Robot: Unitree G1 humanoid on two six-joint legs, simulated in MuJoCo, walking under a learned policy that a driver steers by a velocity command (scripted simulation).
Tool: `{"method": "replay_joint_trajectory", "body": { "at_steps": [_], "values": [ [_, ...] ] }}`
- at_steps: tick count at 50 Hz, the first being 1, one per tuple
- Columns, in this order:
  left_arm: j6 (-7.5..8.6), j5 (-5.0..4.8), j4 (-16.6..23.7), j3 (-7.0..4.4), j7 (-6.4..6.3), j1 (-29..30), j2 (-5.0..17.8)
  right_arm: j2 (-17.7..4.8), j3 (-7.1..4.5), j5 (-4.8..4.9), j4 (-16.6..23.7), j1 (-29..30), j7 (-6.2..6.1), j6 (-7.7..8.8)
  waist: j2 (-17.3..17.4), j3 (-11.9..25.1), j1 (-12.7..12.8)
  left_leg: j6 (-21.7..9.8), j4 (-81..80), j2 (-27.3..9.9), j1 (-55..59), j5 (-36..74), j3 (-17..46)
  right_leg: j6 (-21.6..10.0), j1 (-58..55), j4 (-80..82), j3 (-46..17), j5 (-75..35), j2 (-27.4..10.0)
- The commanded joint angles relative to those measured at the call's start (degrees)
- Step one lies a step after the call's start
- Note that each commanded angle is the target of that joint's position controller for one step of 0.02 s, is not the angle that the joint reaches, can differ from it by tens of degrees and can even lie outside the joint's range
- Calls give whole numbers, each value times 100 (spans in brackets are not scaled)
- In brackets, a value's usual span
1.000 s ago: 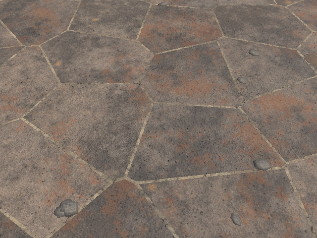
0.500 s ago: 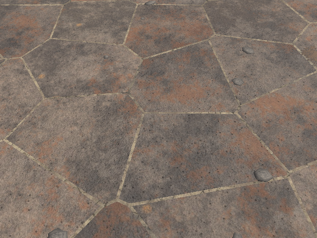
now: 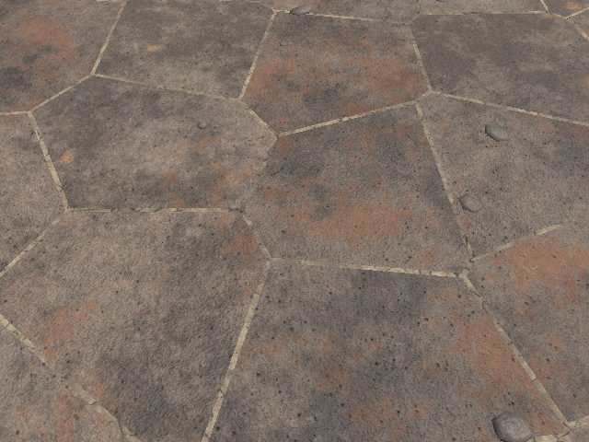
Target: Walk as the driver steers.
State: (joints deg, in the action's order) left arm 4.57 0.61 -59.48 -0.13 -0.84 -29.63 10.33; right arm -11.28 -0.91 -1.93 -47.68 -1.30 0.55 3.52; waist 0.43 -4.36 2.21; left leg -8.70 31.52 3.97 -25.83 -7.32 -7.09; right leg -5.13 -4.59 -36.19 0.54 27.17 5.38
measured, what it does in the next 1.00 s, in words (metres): walks ahead: right foot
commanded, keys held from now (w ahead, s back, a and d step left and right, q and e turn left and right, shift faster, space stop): w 1.00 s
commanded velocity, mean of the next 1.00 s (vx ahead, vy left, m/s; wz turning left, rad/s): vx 0.50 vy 0.00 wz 0.00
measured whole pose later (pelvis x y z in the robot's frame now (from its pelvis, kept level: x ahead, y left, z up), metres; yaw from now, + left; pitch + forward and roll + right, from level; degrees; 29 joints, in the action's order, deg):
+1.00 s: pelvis +0.53 -0.04 +0.03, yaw +1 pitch +0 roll -1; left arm 5.6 1.1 -61.5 -1.2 -0.2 -28.1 9.4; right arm -11.0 -1.2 -1.2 -51.3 -1.5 1.7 2.1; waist 1.8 -2.8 3.8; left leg -2.9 37.3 -4.0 -34.1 -1.5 -3.4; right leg -4.5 -5.0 -9.9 4.4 15.4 5.2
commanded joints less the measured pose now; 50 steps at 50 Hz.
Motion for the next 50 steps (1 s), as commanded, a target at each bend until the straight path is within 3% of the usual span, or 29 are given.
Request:
{"method": "replay_joint_trajectory", "body": {
  "at_steps": [1, 2, 3, 4, 6, 8, 12, 16, 22, 24, 25, 26, 27, 28, 29, 30, 31, 32, 33, 35, 37, 41, 44, 50],
  "values": [
    [40, 0, 406, -168, 39, -289, 708, -1291, -446, 95, -527, -2454, -24, -39, 474, 1810, -858, -1488, -1428, -2575, 4234, -1478, 4906, -77, 3874, -4692, -466, 75, -50],
    [59, 36, 630, -213, 56, 318, 878, -1004, -374, 175, -398, -1695, -9, -28, 212, 741, -566, -1250, -1861, -2401, 3235, -2089, 4030, -138, 4194, -4367, -491, -626, -471],
    [79, 63, 698, -228, 91, 666, 881, -690, -303, 162, -364, -1365, 22, 19, -29, 275, -458, -1068, -2127, -2183, 2448, -1677, 3508, -151, 4005, -4044, -423, -941, -628],
    [40, 83, 682, -232, 109, 726, 774, -516, -246, 120, -444, -1346, 25, 83, -193, 42, -259, -878, -2231, -1954, 1925, -988, 3002, -119, 3735, -3769, -440, -1048, -786],
    [-106, 151, 618, -177, 177, 535, 462, -362, -172, 122, -650, -1544, -9, 192, -77, 56, -3, -644, -2390, -1643, 1350, -233, 2288, 25, 3183, -3292, -388, -1106, -948],
    [-178, 162, 677, -170, 221, 699, 380, -497, -188, 147, -819, -1823, -14, 284, 27, 7, 42, -603, -2493, -1501, 1254, 274, 1865, 130, 3300, -2959, -237, -1273, -1039],
    [-233, 129, 1043, -184, 249, 1837, 496, -622, -178, 166, -982, -2278, -2, 281, 125, -212, -185, -402, -2671, -1297, 1573, 802, 1408, 309, 4121, -1955, 41, -2204, -1228],
    [-220, 64, 1277, -133, 265, 2693, 418, -598, -132, 166, -1117, -2749, -27, 265, 250, -177, -469, -142, -2530, -1191, 2083, 1507, 1133, 380, 4165, -818, 264, -2863, -1082],
    [-161, 57, 1554, -125, 252, 3505, 474, -674, -115, 52, -1316, -3169, -129, 215, 361, -240, -665, -281, -2050, -1540, 3273, 2449, 1149, 198, 4254, 107, 369, -2430, -819],
    [-107, 58, 1530, -159, 231, 3287, 536, -745, -133, 36, -1332, -2995, -165, 205, 395, -168, -449, -224, -1653, -1628, 3386, 3363, 1058, 12, 3744, 409, 420, -1970, -652],
    [-77, 65, 1401, -203, 195, 2868, 603, -799, -146, 40, -1329, -2883, -176, 202, 441, 35, -248, -146, -1202, -1609, 3332, 4150, 986, -96, 3122, 550, 486, -1750, -467],
    [-32, 76, 1131, -272, 148, 2070, 699, -843, -155, 60, -1334, -2787, -167, 186, 389, 424, 92, -61, -354, -1494, 3211, 4569, 870, -234, 2198, 863, 556, -1820, -279],
    [29, 162, 796, -379, 84, 1040, 928, -808, -134, 102, -1279, -2690, -155, 192, 258, 980, 502, 49, 813, -1287, 2439, 3833, 708, -436, 743, 993, 275, -1980, -534],
    [62, 322, 662, -533, 15, 111, 1508, -437, -34, 239, -1032, -2814, -119, 212, -538, 1822, 671, 237, 2763, -808, 820, 1460, 395, -885, -969, 1064, -1630, -1408, -2117],
    [-29, 187, 603, -594, 87, 96, 1606, -384, -84, 329, -1110, -3283, -89, 210, -1360, 2395, 441, 350, 4405, 111, -569, -2226, 570, -1562, -1654, 1840, -3990, -1388, -3061],
    [-69, 27, 662, -534, 133, 699, 1298, -778, -192, 174, -1050, -2807, -109, 183, -520, 1500, 232, 274, 4609, -320, -1086, -1808, 1034, -1366, -928, 2009, -3363, -1125, -2746],
    [-38, -8, 735, -446, 157, 1213, 965, -671, -183, 141, -895, -2317, -77, 211, -296, 798, 96, 277, 4368, -524, -1114, -1319, 1023, -1219, -67, 2217, -2587, -1352, -2533],
    [5, 20, 718, -380, 167, 1454, 707, -529, -175, 135, -862, -2138, -57, 202, -139, 396, -99, 296, 3989, -724, -894, -1042, 987, -994, 609, 2441, -2025, -1817, -2252],
    [50, 17, 622, -320, 147, 1440, 530, -473, -186, 41, -829, -2085, -28, 130, -221, 237, -260, 346, 3686, -843, -641, -936, 994, -817, 1036, 2543, -1616, -2190, -2010],
    [131, 19, 439, -279, 123, 1195, 441, -266, -161, -27, -887, -2246, 49, -8, -316, 257, -414, 449, 3454, -854, -324, -813, 879, -712, 1332, 2665, -1168, -2731, -1793],
    [189, -11, 298, -302, 114, 936, 601, -260, -175, -32, -789, -2009, 96, -78, -326, 174, -473, 528, 3219, -906, -559, -588, 764, -722, 1358, 2783, -888, -3043, -1702],
    [176, -8, 156, -271, 113, 506, 638, -339, -168, 9, -402, -893, 119, -121, -347, -105, -275, 683, 2255, -1018, -1198, 237, 555, -653, 1190, 2981, -574, -3312, -1537],
    [176, -6, 70, -242, 98, 214, 643, -260, -105, 63, -197, -228, 127, -101, -382, -152, -101, 710, 1296, -910, -1074, 697, 393, -558, 993, 2967, -389, -3648, -1470],
    [124, 82, -159, -247, -1, -265, 724, -356, -98, 74, 102, 553, 102, -41, -423, -269, 89, 477, 353, -710, -1134, 410, 300, -640, -118, 2629, -393, -4261, -1811]
  ]
}}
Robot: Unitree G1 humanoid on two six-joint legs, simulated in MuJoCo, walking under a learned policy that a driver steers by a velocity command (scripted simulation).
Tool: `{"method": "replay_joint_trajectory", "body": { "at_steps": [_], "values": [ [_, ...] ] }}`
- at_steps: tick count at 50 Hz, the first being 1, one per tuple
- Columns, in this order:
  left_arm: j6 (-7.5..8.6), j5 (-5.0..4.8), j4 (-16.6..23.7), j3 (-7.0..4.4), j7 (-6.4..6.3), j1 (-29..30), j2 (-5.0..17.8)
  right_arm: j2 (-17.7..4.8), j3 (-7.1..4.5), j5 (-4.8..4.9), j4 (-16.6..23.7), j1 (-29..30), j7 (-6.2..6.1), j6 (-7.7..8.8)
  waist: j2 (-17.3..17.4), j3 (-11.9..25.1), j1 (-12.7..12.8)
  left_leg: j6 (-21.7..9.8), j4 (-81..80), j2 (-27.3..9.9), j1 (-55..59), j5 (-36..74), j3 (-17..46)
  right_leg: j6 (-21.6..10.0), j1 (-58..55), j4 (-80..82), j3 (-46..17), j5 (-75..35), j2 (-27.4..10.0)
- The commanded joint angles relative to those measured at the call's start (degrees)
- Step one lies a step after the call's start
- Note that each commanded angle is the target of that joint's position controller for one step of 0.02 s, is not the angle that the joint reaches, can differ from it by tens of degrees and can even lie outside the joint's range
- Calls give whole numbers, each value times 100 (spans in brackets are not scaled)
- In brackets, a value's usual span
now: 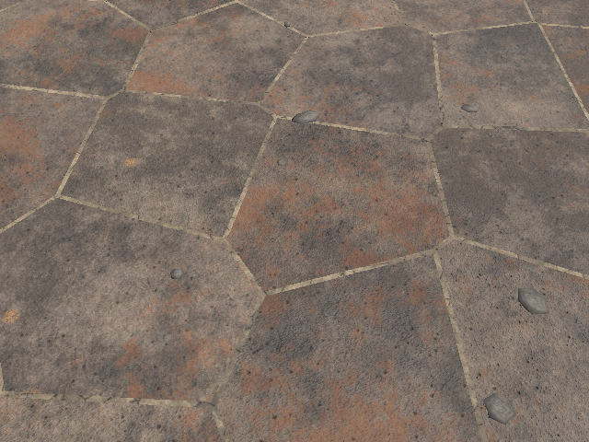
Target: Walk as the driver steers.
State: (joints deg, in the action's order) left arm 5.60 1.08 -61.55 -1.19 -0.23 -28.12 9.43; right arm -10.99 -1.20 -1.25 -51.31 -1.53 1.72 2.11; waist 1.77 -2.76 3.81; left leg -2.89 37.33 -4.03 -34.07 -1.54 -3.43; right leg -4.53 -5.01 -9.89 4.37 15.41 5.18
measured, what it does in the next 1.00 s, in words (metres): walks ahead: left foot, then right foot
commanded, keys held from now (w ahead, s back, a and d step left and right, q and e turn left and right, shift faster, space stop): w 0.56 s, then w+q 0.30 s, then w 0.14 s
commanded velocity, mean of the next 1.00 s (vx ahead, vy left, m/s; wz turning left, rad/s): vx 0.50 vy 0.00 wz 0.12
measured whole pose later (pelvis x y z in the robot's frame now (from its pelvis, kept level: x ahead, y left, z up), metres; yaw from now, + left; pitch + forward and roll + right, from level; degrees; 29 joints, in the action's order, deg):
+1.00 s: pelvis +0.53 +0.00 +0.01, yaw +10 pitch +0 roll -1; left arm 6.3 1.2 -59.7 -2.7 -0.4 -23.7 10.6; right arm -12.6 -3.7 -1.8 -53.5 -9.5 1.8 1.1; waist 2.0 -2.0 1.3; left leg -3.8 52.7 -5.1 -36.5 -5.3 0.6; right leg -3.8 1.9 -14.4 12.7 12.8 1.9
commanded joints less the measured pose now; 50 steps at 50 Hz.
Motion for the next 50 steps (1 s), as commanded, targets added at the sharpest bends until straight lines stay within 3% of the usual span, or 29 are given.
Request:
{"method": "replay_joint_trajectory", "body": {
  "at_steps": [1, 3, 4, 5, 6, 7, 8, 9, 10, 12, 14, 16, 18, 24, 29, 31, 32, 33, 34, 35, 36, 37, 38, 40, 44, 47, 50],
  "values": [
    [11, 51, 28, -153, -81, -384, 843, -409, -82, 6, 485, 559, -19, 126, -555, -419, -120, -182, -348, 140, -200, -378, -83, -685, -212, -152, -757, -3377, -1844],
    [-2, 62, 31, -177, -105, -184, 926, -482, -142, 6, 348, 37, -67, 187, -604, -160, -403, -376, -636, 426, 702, -815, -218, -555, -212, -848, -594, -4715, -1816],
    [-20, 47, 27, -187, -97, -98, 964, -557, -205, -5, 103, -690, -110, 230, -553, 202, -704, -497, -921, 625, 1575, -775, -310, -473, -106, -1673, -479, -5197, -1694],
    [-23, 11, 73, -165, -82, -21, 920, -761, -306, -79, -234, -1706, -170, 290, -389, 751, -1090, -684, -1080, 457, 2970, -594, -98, -356, 572, -2834, -302, -4631, -1461],
    [-8, -124, 299, -73, -41, -128, 605, -1312, -455, -235, -378, -2646, -236, 325, 341, 1539, -1275, -1122, -1194, -1032, 4651, -1147, 1711, -169, 2149, -4743, -9, -2426, -1009],
    [-24, -210, 261, -80, -12, -651, 399, -1568, -521, -169, -389, -2682, -173, 259, 1126, 1989, -1016, -1807, -1958, -2160, 5372, -1136, 4126, -54, 3686, -6397, -163, 1648, -38],
    [-61, -59, 307, -206, -26, -87, 821, -1263, -471, 42, -351, -2139, -136, 205, 287, 1260, -856, -1593, -2157, -1802, 4693, -1648, 3717, -142, 4135, -6636, -738, 1151, -451],
    [-30, -29, 469, -206, 9, 389, 763, -907, -372, 82, -251, -1572, -115, 221, 121, 517, -678, -1395, -2367, -1593, 3808, -1495, 2890, -149, 4193, -6388, -710, 577, -680],
    [-28, -16, 494, -202, 27, 585, 655, -638, -301, 58, -233, -1304, -97, 263, -38, 208, -512, -1182, -2582, -1304, 3198, -1040, 2337, -133, 3959, -6049, -689, 237, -864],
    [-169, 106, 439, -189, 91, 451, 462, -330, -198, 66, -382, -1344, -140, 331, 106, 76, -229, -914, -2790, -898, 2556, -389, 1588, -5, 3440, -5616, -635, 34, -1022],
    [-268, 121, 480, -198, 146, 517, 393, -427, -201, 75, -547, -1702, -163, 414, 107, 82, -160, -927, -2863, -801, 2482, 199, 1293, 91, 3424, -5434, -516, -87, -1022],
    [-333, 120, 638, -205, 171, 948, 423, -588, -224, 80, -634, -1923, -174, 439, 109, -67, -172, -929, -3018, -730, 2492, 241, 1082, 185, 3787, -5133, -422, -434, -1105],
    [-359, 98, 825, -207, 182, 1499, 479, -587, -204, 77, -691, -2155, -176, 426, 116, -219, -284, -897, -3125, -665, 2628, 341, 967, 268, 4180, -4691, -341, -838, -1170],
    [-326, 12, 1224, -115, 190, 2726, 404, -559, -148, 60, -864, -2794, -206, 414, 175, -334, -614, -767, -3057, -583, 3222, 1119, 651, 302, 4213, -3097, -65, -1575, -981],
    [-245, 16, 1484, -123, 170, 3273, 512, -607, -160, -22, -1030, -3106, -285, 365, 191, -447, -721, -876, -2619, -884, 4095, 1927, 730, 67, 4228, -2463, -19, -1080, -812],
    [-172, 2, 1439, -166, 137, 2908, 589, -706, -186, -42, -1008, -2882, -309, 349, 218, -299, -457, -793, -2066, -893, 4117, 3037, 731, -83, 3556, -2157, 14, -635, -600],
    [-127, 0, 1266, -218, 96, 2341, 673, -775, -205, -38, -985, -2757, -302, 343, 244, -20, -224, -720, -1472, -808, 4017, 3679, 705, -169, 2807, -1966, 76, -503, -406],
    [-58, 39, 945, -297, 39, 1357, 808, -775, -200, 8, -948, -2604, -275, 334, 63, 493, 200, -607, -426, -566, 3592, 3538, 543, -297, 1513, -1577, 72, -850, -366],
    [2, 199, 746, -434, -42, 325, 1263, -601, -140, 94, -760, -2524, -242, 358, -339, 1231, 537, -497, 1112, -266, 2392, 1857, 399, -565, -106, -1504, -1034, -457, -1439],
    [-24, 283, 741, -570, -22, 22, 1825, 80, -17, 348, -688, -3298, -220, 326, -1592, 2034, 221, -240, 3229, 742, 346, -2476, -43, -1308, -1683, -1027, -3626, -204, -3204],
    [-122, 79, 824, -519, 17, 428, 1456, -634, -209, 165, -774, -2968, -262, 269, -670, 1762, 188, -333, 3742, 535, -41, -2628, 608, -1223, -1042, -615, -3931, 378, -3030],
    [-118, 32, 933, -402, 29, 1107, 1082, -630, -250, 119, -606, -2443, -239, 259, -468, 840, -58, -353, 3649, 257, -162, -2078, 670, -1001, -130, -413, -2989, 476, -2804],
    [-74, 33, 971, -327, 47, 1446, 782, -487, -238, 100, -536, -2183, -212, 254, -332, 383, -178, -341, 3382, 55, -31, -1705, 654, -806, 584, -158, -2318, 71, -2553],
    [-6, 7, 847, -243, -15, 1458, 502, -318, -264, -30, -527, -2193, -134, 108, -536, 67, -443, -269, 3050, -123, 354, -1466, 615, -449, 1312, 47, -1326, -587, -2129],
    [148, -30, 648, -258, -45, 948, 619, -128, -275, -68, -318, -1837, -25, -90, -519, -8, -549, -178, 2821, -186, 23, -977, 505, -423, 1376, 211, -554, -1400, -2033],
    [167, 24, 484, -227, -25, 578, 610, -145, -253, -64, -135, -1277, 17, -105, -528, -200, -476, -104, 2095, -156, -388, -435, 496, -476, 1250, 308, -209, -1676, -1896],
    [163, 0, 409, -192, -20, 448, 643, -101, -171, -46, 95, -566, 53, -55, -535, -353, -384, -46, 806, -40, -164, 5, 195, -469, 1209, 337, 132, -2100, -1751]
  ]
}}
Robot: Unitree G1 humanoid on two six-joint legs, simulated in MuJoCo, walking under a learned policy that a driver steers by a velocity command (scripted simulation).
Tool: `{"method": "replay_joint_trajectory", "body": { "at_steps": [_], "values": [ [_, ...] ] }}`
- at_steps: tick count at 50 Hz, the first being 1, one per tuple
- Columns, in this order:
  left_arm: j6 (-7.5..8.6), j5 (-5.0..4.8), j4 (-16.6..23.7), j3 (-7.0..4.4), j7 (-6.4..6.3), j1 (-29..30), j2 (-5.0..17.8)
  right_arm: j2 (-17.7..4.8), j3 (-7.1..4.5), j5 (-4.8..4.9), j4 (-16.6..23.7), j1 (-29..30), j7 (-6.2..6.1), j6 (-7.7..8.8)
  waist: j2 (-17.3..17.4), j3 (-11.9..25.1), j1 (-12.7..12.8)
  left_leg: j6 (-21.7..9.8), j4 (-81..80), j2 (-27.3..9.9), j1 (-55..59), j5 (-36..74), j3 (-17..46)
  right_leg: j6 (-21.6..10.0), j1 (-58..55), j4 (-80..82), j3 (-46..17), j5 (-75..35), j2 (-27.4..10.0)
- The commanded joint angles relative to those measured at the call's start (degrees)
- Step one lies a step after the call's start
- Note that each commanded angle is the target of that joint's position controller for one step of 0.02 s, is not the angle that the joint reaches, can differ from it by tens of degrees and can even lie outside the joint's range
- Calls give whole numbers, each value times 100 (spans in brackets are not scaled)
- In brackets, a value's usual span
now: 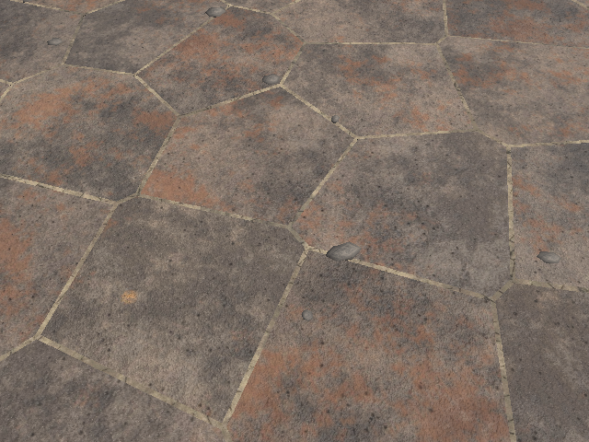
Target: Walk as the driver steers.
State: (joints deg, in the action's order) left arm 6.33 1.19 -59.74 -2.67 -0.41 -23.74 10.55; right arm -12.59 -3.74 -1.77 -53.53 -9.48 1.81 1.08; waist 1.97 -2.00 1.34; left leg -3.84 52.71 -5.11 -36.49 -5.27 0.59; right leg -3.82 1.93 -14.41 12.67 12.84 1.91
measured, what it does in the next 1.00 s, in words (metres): walks ahead: left foot, then right foot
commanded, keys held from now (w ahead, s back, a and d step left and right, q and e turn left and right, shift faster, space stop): w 1.00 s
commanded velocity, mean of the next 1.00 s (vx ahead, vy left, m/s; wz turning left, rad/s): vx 0.50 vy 0.00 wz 0.06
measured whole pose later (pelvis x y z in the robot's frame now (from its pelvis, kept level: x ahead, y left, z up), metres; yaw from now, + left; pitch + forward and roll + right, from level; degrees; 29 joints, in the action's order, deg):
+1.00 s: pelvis +0.53 +0.00 +0.00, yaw +2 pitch -1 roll +0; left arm 5.0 0.8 -59.2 -3.2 0.2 -19.1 11.3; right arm -12.4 -3.3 -2.0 -56.0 -13.1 1.1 3.0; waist 1.8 -2.6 0.2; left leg -3.5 62.1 -4.8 -30.2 -13.5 0.4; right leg -5.9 8.9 -18.6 6.4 9.4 3.8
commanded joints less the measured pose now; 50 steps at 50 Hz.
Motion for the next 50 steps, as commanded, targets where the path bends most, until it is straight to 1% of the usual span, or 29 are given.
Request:
{"method": "replay_joint_trajectory", "body": {
  "at_steps": [1, 4, 7, 8, 9, 10, 11, 12, 13, 14, 15, 17, 18, 21, 26, 29, 33, 35, 36, 37, 38, 39, 40, 41, 42, 43, 45, 47, 50],
  "values": [
    [87, -19, 183, -47, -7, -104, 584, 74, 113, 6, 381, 443, 51, 58, -564, -442, -77, 35, -1055, 106, 193, 431, -353, -552, 425, 804, -644, -1985, -1450],
    [38, -7, -21, -56, -28, -536, 678, 8, 138, 0, 529, 891, 39, 98, -569, -479, 68, -84, -1585, 177, 244, 228, -585, -620, -205, 660, -622, -2369, -1634],
    [-50, 26, -141, -72, -65, -612, 741, -120, 99, -24, 567, 932, 0, 158, -666, -437, -17, -307, -1919, 318, 448, -403, -672, -614, -782, 187, -587, -3299, -1776],
    [-77, 33, -152, -82, -72, -550, 785, -170, 68, -32, 495, 714, -26, 186, -733, -300, -142, -406, -2025, 476, 838, -643, -753, -574, -837, -198, -518, -4056, -1772],
    [-113, 25, -158, -89, -68, -473, 821, -231, 19, -40, 310, 186, -53, 226, -733, -29, -382, -515, -2239, 668, 1506, -681, -836, -525, -798, -885, -429, -4647, -1709],
    [-152, -9, -128, -70, -56, -379, 785, -358, -62, -85, -38, -755, -91, 292, -539, 456, -776, -648, -2631, 775, 2733, -370, -845, -396, -372, -1968, -235, -4446, -1491],
    [-157, -56, 69, -10, -30, -291, 623, -828, -203, -211, -275, -1794, -151, 347, -81, 1150, -1144, -962, -2698, -272, 4318, -788, 359, -254, 878, -3604, -161, -2709, -1247],
    [-151, -227, 239, 74, 63, -830, 85, -1411, -338, -194, -315, -2077, -189, 331, 1304, 1711, -851, -1750, -3461, -1979, 5686, -1071, 3292, 6, 3002, -5754, -228, 1666, -81],
    [-174, -110, 265, -96, 38, -195, 678, -1304, -333, 41, -243, -1669, -184, 251, 258, 1388, -846, -1585, -3717, -1757, 5206, -1072, 3293, -63, 3491, -6172, -1260, 1599, -237],
    [-128, -121, 447, -100, 58, 234, 601, -1033, -245, 83, -165, -1069, -178, 256, 197, 654, -604, -1380, -3800, -1555, 4483, -788, 2395, -121, 3700, -6068, -1350, 1060, -478],
    [-94, -118, 422, -89, 59, 316, 516, -643, -146, 77, -140, -758, -147, 298, -68, 296, -408, -1153, -3999, -1287, 3812, -209, 1842, -124, 3462, -5706, -1371, 661, -645],
    [-236, 39, 292, -79, 78, 70, 303, -203, -14, 113, -202, -547, -174, 378, 25, 83, -43, -815, -4250, -849, 3050, 274, 1036, -27, 2854, -5162, -1368, 379, -816],
    [-309, 69, 272, -86, 109, 22, 239, -160, 12, 111, -273, -689, -189, 425, 72, 87, 8, -801, -4308, -785, 2942, 476, 894, 18, 2709, -5048, -1338, 338, -797],
    [-433, 97, 446, -113, 179, 465, 256, -406, -11, 137, -442, -1082, -220, 512, 95, -107, 61, -842, -4521, -675, 2901, 741, 586, 152, 3062, -4664, -1222, -47, -849],
    [-450, 33, 866, -88, 210, 1678, 338, -404, 44, 109, -538, -1532, -211, 496, 114, -401, -177, -793, -4694, -548, 3197, 978, 302, 306, 3660, -3419, -1066, -934, -888],
    [-428, 5, 1045, -30, 211, 2207, 291, -436, 58, 100, -628, -1828, -222, 502, 149, -443, -331, -758, -4645, -545, 3496, 1377, 133, 258, 3554, -2699, -901, -1230, -740],
    [-372, 5, 1258, -20, 200, 2668, 372, -486, 52, 46, -773, -2109, -274, 472, 177, -547, -441, -782, -4396, -748, 4199, 1909, 80, 50, 3602, -2137, -819, -1023, -599],
    [-321, 4, 1292, -42, 187, 2594, 425, -556, 28, 21, -799, -2025, -307, 460, 189, -511, -327, -723, -4073, -833, 4420, 2618, 3, -122, 3319, -1896, -760, -646, -474],
    [-293, 2, 1236, -70, 164, 2351, 464, -606, 15, 15, -790, -1909, -318, 460, 225, -384, -184, -653, -3732, -821, 4414, 3403, -86, -230, 2877, -1776, -680, -425, -319],
    [-259, 8, 1079, -122, 125, 1841, 543, -667, -4, 8, -791, -1822, -321, 450, 256, -113, 38, -581, -3122, -776, 4381, 4143, -159, -342, 2222, -1665, -600, -253, -117],
    [-208, 37, 749, -193, 79, 887, 629, -680, -6, 34, -772, -1696, -308, 424, 100, 358, 450, -471, -2053, -569, 4128, 4245, -339, -473, 1125, -1279, -504, -495, 59],
    [-155, 170, 462, -317, 18, -165, 989, -545, 45, 89, -652, -1674, -286, 427, -206, 1000, 792, -357, -553, -319, 3026, 2836, -479, -733, -435, -1221, -1330, -252, -683],
    [-156, 263, 423, -478, 12, -681, 1656, 35, 151, 322, -490, -2241, -204, 426, -1499, 1754, 587, -62, 1803, 748, 955, -916, -741, -1497, -2028, -660, -4220, 392, -2471],
    [-244, 33, 461, -452, 69, -201, 1523, -399, 24, 187, -531, -2043, -197, 424, -1010, 1738, 456, -169, 2449, 857, 344, -2275, 198, -1560, -1723, -6, -5168, 547, -2514],
    [-257, -53, 568, -358, 79, 504, 1204, -482, -20, 143, -370, -1519, -189, 415, -678, 790, 172, -211, 2464, 473, 20, -1786, 260, -1347, -876, 18, -4153, 812, -2330],
    [-218, -50, 617, -244, 108, 846, 790, -409, 0, 120, -298, -1214, -167, 445, -336, 309, 79, -211, 2111, 256, 131, -1354, 238, -1158, -104, 254, -3497, 432, -2073],
    [-143, -54, 491, -117, 72, 953, 417, -192, 14, -5, -330, -1272, -132, 332, -475, -10, -257, -119, 1470, -6, 670, -1040, 190, -770, 733, 501, -2562, -326, -1563],
    [-57, -40, 340, -100, 44, 623, 459, -72, 23, -50, -346, -1340, -72, 208, -506, 37, -339, -14, 1284, -14, 840, -928, 70, -776, 875, 569, -2205, -964, -1428],
    [-11, -54, 241, -129, 39, 303, 685, -122, 23, -46, -106, -713, -37, 113, -474, -158, -306, 152, 776, -157, 282, -464, -64, -832, 784, 803, -1930, -1068, -1353]
  ]
}}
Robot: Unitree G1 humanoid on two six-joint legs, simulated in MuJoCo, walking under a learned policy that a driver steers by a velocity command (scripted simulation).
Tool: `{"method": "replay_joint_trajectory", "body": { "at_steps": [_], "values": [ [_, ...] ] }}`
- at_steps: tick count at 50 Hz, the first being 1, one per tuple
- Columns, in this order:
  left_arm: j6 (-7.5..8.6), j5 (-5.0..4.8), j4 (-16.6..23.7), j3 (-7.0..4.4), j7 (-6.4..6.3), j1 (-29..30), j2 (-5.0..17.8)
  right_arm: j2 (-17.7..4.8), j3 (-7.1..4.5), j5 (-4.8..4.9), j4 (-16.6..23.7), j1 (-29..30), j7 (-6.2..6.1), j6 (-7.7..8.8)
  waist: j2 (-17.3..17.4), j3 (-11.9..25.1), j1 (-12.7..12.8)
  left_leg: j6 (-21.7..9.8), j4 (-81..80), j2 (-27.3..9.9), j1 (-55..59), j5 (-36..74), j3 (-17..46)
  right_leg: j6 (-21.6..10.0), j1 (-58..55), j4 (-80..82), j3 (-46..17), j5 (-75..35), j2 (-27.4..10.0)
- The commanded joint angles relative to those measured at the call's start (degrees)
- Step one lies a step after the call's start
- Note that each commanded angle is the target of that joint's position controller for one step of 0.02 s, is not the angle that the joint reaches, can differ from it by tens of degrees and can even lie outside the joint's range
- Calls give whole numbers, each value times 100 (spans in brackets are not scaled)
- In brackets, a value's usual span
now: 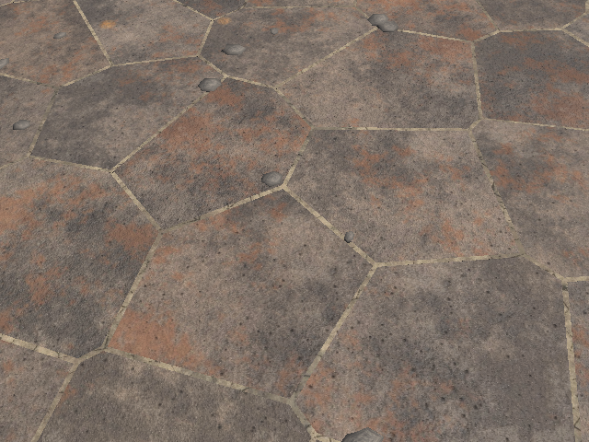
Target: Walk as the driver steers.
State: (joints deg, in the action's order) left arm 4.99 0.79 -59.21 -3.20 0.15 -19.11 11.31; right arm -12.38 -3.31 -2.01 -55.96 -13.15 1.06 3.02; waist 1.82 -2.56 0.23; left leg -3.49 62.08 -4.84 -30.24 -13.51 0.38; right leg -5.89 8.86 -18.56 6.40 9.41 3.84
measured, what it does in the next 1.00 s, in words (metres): walks ahead: left foot, then right foot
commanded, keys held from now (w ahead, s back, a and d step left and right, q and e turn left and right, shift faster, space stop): w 0.94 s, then w+e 0.06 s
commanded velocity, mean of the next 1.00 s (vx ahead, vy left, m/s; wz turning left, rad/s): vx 0.50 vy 0.00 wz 0.00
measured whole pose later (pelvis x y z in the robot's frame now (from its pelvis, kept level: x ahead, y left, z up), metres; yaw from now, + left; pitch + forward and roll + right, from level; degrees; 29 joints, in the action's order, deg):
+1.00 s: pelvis +0.55 +0.01 -0.02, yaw -1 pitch +0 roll +0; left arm 4.1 1.2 -53.0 -3.3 0.7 -7.7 12.2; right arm -11.6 -2.7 -0.6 -59.6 -21.2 0.0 4.5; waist 0.8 -3.4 -1.3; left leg -4.6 63.7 0.6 -14.2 -21.7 -1.1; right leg -5.6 20.5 -30.0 5.9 9.9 2.0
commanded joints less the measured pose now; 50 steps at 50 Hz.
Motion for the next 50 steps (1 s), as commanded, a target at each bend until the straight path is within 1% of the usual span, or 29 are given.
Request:
{"method": "replay_joint_trajectory", "body": {
  "at_steps": [1, 6, 10, 12, 14, 15, 16, 17, 18, 19, 20, 21, 22, 23, 24, 26, 29, 34, 39, 41, 42, 43, 44, 45, 46, 47, 48, 49, 50],
  "values": [
    [120, -17, 169, -65, -16, -268, 602, -179, -21, -14, 234, -69, 46, -93, -460, -182, -134, 172, -407, -225, -557, 553, -80, -627, -2, 1284, -1260, -740, -1523],
    [112, -21, 73, -18, -25, -743, 574, -119, 51, 64, 598, 994, 68, -68, -500, -316, 141, 283, -1886, -122, -719, 1278, -311, -543, -485, 1291, -943, -1354, -1400],
    [96, 22, -70, -11, -68, -1102, 592, -146, 79, 74, 809, 1550, 60, -28, -559, -381, 315, 153, -2578, 51, -709, 1278, -445, -568, -1153, 1076, -845, -1944, -1547],
    [75, 56, -117, -29, -104, -1124, 648, -207, 63, 74, 900, 1655, 55, 11, -581, -415, 286, 22, -2808, 113, -651, 989, -440, -559, -1474, 875, -846, -2350, -1687],
    [59, 78, -118, -54, -134, -957, 728, -275, 25, 76, 878, 1417, 32, 66, -615, -311, 103, -166, -3066, 292, -131, 568, -517, -461, -1595, 437, -739, -3319, -1738],
    [50, 85, -113, -71, -139, -857, 785, -345, -21, 70, 755, 1000, -3, 97, -649, -94, -88, -275, -3189, 481, 462, 375, -599, -386, -1569, -67, -665, -4108, -1706],
    [25, 63, -104, -75, -126, -743, 806, -423, -86, 44, 473, 161, -48, 146, -521, 320, -459, -406, -3564, 677, 1451, 550, -712, -284, -1406, -1023, -496, -4449, -1530],
    [25, 23, -22, -33, -110, -703, 705, -705, -196, -63, 157, -878, -109, 208, -293, 939, -813, -626, -3595, 259, 2961, 571, -247, -167, -515, -2322, -340, -3506, -1284],
    [31, -214, 190, 91, -35, -1176, 179, -1383, -368, -199, 82, -1674, -153, 224, 876, 1867, -783, -1311, -3841, -1534, 4867, -32, 2284, 136, 1486, -4592, 30, -678, -495],
    [31, -131, 144, -15, -28, -1140, 489, -1344, -372, -5, 78, -1439, -93, 122, 880, 2046, -679, -1572, -4673, -1958, 4830, -162, 3885, 98, 2377, -5603, -634, 2051, 24],
    [1, -46, 269, -81, -32, -594, 652, -1099, -301, 110, 181, -708, -75, 92, 343, 1062, -404, -1365, -4710, -1686, 3997, -551, 2930, 30, 2787, -5792, -923, 1570, -419],
    [33, -22, 359, -60, 3, -253, 572, -688, -186, 122, 265, -260, -51, 121, 61, 503, -287, -1193, -4946, -1445, 3160, -336, 2255, 26, 2733, -5482, -916, 1087, -633],
    [9, 0, 351, -59, 20, -175, 456, -458, -114, 114, 241, -81, -51, 158, 36, 186, -103, -951, -5149, -1148, 2593, -5, 1706, 39, 2494, -5097, -891, 824, -813],
    [-69, 94, 336, -53, 44, -254, 383, -293, -57, 144, 162, -61, -76, 193, 153, 49, 69, -782, -5275, -907, 2180, 328, 1295, 105, 2204, -4804, -877, 694, -923],
    [-147, 135, 281, -36, 82, -376, 280, -239, -28, 137, 99, -149, -92, 232, 203, 72, 150, -732, -5337, -790, 2024, 577, 1042, 166, 1998, -4678, -834, 613, -944],
    [-240, 150, 339, -42, 129, -260, 259, -383, -46, 147, -36, -475, -108, 312, 154, 63, 202, -799, -5417, -702, 2020, 1150, 785, 269, 2101, -4523, -713, 430, -962],
    [-309, 136, 605, -46, 152, 479, 340, -512, -54, 151, -125, -791, -109, 333, 107, -156, 106, -846, -5634, -640, 2197, 1270, 573, 430, 2728, -3964, -595, -123, -1101],
    [-282, 60, 971, 28, 165, 1543, 276, -486, -5, 148, -235, -1267, -114, 316, 127, -296, -157, -763, -5635, -502, 2650, 1944, 247, 524, 2901, -2537, -358, -860, -995],
    [-224, 50, 1240, 64, 147, 2203, 320, -523, -2, 86, -419, -1697, -179, 286, 196, -393, -342, -789, -5358, -717, 3516, 2692, 151, 317, 2894, -1688, -216, -782, -788],
    [-176, 49, 1293, 44, 138, 2185, 382, -588, -24, 56, -454, -1649, -216, 267, 212, -385, -252, -750, -5078, -836, 3794, 3288, 116, 156, 2707, -1456, -192, -413, -692],
    [-147, 46, 1257, 22, 120, 1999, 416, -631, -35, 47, -446, -1539, -229, 262, 238, -298, -128, -688, -4797, -841, 3818, 3954, 39, 52, 2347, -1325, -132, -187, -567],
    [-118, 49, 1140, -22, 84, 1600, 487, -691, -53, 38, -441, -1444, -236, 255, 284, -85, 56, -614, -4309, -816, 3801, 4753, -30, -58, 1775, -1221, -52, 29, -378],
    [-72, 69, 876, -86, 39, 807, 569, -723, -61, 52, -435, -1340, -225, 230, 194, 310, 403, -523, -3396, -669, 3681, 5126, -164, -186, 862, -892, 49, -78, -180],
    [-11, 165, 550, -187, -18, -223, 805, -645, -28, 95, -369, -1284, -210, 225, 3, 897, 775, -412, -2144, -433, 2865, 4288, -322, -386, -617, -793, -295, -230, -488],
    [13, 304, 449, -342, -72, -1038, 1413, -224, 80, 290, -144, -1559, -151, 232, -959, 1708, 825, -170, -65, 216, 1099, 1738, -665, -892, -2309, -568, -2478, 418, -2111],
    [-85, 142, 438, -384, -1, -859, 1534, -324, 1, 293, -187, -1825, -120, 237, -1516, 2081, 596, -143, 1287, 997, -83, -1636, -135, -1368, -2691, 271, -4590, 367, -2843],
    [-127, -10, 541, -326, 31, -144, 1295, -594, -77, 161, -89, -1311, -128, 209, -788, 1220, 338, -209, 1519, 517, -545, -1185, 258, -1215, -1966, 317, -3865, 710, -2544],
    [-108, -39, 610, -212, 54, 285, 882, -518, -58, 109, 44, -845, -95, 248, -440, 549, 260, -197, 1258, 281, -631, -709, 198, -1091, -1147, 494, -3161, 553, -2298],
    [-83, -21, 590, -136, 58, 474, 634, -392, -49, 94, 73, -697, -77, 254, -317, 183, 74, -172, 816, 73, -437, -408, 166, -877, -549, 699, -2662, 200, -1978]
  ]
}}
Keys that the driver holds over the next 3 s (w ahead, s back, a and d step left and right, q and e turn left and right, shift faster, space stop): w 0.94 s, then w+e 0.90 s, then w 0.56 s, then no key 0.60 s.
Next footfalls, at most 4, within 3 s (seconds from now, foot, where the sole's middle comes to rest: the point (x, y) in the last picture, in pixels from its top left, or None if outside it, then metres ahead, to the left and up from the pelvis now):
0.34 left None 0.35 0.12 -0.78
0.90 right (342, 374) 0.66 -0.06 -0.78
1.44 left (278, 270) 0.96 0.10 -0.78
1.96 right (385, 226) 1.12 -0.21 -0.78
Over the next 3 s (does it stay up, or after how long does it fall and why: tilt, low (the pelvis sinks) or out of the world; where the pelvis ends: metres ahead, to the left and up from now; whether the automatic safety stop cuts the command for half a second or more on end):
stays up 1.37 -0.27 0.00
